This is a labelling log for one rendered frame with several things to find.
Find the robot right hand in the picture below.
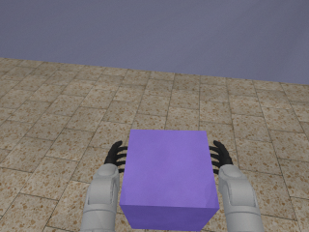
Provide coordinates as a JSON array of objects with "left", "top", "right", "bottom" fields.
[{"left": 209, "top": 140, "right": 234, "bottom": 175}]

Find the robot right forearm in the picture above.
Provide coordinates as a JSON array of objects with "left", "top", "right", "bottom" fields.
[{"left": 218, "top": 164, "right": 265, "bottom": 232}]

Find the robot left hand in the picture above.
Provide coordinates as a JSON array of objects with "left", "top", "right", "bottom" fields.
[{"left": 104, "top": 140, "right": 128, "bottom": 173}]

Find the robot left forearm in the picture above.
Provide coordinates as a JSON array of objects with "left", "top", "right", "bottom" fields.
[{"left": 78, "top": 163, "right": 120, "bottom": 232}]

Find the carton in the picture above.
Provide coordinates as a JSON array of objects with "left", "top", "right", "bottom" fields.
[{"left": 119, "top": 130, "right": 220, "bottom": 232}]

